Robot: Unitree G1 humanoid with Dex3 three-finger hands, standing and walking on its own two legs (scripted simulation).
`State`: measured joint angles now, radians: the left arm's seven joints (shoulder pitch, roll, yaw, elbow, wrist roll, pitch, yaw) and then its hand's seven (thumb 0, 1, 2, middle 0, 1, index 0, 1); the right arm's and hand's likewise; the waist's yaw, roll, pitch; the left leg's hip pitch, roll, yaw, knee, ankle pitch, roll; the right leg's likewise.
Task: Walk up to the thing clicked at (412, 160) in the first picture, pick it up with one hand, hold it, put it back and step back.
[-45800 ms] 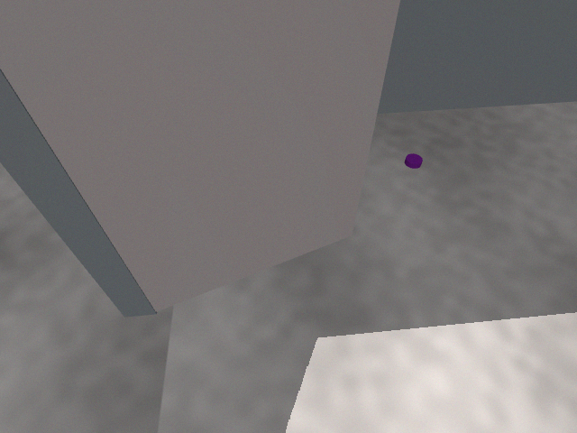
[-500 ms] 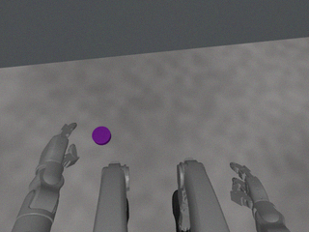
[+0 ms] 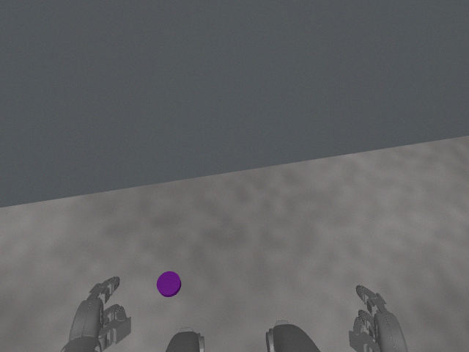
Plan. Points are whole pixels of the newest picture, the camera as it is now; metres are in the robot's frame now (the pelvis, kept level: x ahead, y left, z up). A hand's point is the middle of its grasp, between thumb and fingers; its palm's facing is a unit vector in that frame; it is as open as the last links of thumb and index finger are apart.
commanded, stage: home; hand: left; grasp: from above
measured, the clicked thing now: (169, 284) +0.44 +0.21 -0.66
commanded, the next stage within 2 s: none
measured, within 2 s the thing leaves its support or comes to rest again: neither
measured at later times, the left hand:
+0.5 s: hand (112, 344) +0.17 +0.18 -0.01, palm faces +0.07 -0.98 -0.18, open 7.4 cm
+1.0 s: hand (114, 340) +0.17 +0.18 -0.01, palm faces +0.05 -0.98 -0.19, open 7.4 cm
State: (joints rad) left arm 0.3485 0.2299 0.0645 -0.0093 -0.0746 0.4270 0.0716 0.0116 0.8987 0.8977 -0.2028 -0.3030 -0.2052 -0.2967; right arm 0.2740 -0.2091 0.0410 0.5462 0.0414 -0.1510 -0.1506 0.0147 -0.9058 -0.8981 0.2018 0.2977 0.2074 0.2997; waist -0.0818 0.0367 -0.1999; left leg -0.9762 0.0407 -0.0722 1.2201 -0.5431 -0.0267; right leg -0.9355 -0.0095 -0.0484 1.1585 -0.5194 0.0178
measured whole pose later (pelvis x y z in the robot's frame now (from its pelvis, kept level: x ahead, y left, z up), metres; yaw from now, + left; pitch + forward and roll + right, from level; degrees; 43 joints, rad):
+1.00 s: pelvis +0.01 +0.00 +0.04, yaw +1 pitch +9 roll -2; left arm 0.50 0.22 0.03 -0.12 -0.06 0.46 0.01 0.01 0.90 0.90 -0.20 -0.30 -0.20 -0.30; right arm 0.30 -0.22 0.03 0.56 0.00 -0.27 -0.19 0.02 -0.90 -0.90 0.20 0.30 0.21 0.30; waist -0.05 0.04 -0.16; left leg -0.69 0.04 -0.06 1.01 -0.48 -0.02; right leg -0.65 -0.01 -0.04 0.95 -0.46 0.02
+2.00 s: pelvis +0.02 +0.00 +0.04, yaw +1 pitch +10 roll -3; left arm 0.51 0.23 0.03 -0.15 -0.06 0.46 0.02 0.01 0.90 0.90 -0.20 -0.30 -0.20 -0.30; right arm 0.29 -0.22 0.03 0.54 0.01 -0.25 -0.18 0.02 -0.90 -0.90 0.20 0.30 0.21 0.30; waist -0.04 0.04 -0.17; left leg -0.70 0.04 -0.06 1.02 -0.50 -0.02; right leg -0.65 -0.01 -0.05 0.95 -0.47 0.02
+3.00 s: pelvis +0.00 +0.01 +0.10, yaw +1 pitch -5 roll +0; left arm 0.21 0.28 0.03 1.06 0.03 0.02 0.03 0.01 0.90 0.90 -0.20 -0.30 -0.21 -0.30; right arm 0.17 -0.28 -0.03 1.06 -0.03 0.00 -0.02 0.01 -0.91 -0.90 0.20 0.30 0.21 0.30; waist 0.02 0.01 0.06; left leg -0.16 0.00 -0.02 0.47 -0.23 0.00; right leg -0.14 -0.06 -0.02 0.46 -0.23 0.04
